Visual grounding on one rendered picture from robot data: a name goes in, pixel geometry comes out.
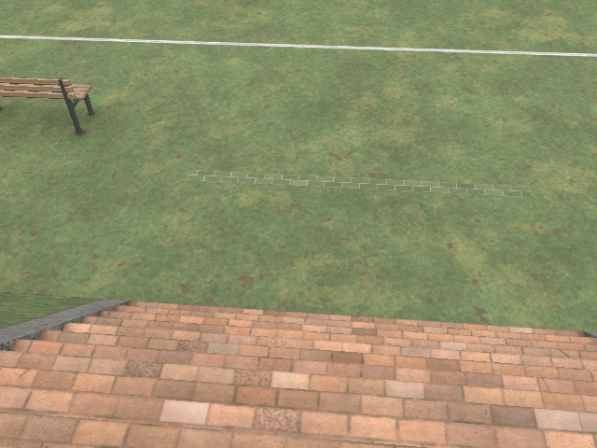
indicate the stairs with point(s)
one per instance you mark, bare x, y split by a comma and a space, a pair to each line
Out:
168, 375

